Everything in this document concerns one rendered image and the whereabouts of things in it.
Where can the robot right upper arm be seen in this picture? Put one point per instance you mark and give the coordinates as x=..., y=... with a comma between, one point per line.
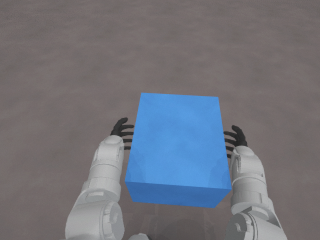
x=245, y=226

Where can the carton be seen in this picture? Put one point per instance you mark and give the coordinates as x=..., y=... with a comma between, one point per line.
x=178, y=153

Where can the robot left forearm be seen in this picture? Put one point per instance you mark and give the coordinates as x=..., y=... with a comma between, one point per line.
x=103, y=182

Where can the robot right forearm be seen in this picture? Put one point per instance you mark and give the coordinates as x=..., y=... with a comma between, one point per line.
x=249, y=186

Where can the right robot hand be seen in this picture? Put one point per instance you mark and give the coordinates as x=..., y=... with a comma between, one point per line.
x=239, y=137

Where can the robot left upper arm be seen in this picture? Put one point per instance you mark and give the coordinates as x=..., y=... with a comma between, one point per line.
x=98, y=220

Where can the left robot hand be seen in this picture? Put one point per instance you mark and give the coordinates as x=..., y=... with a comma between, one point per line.
x=119, y=127

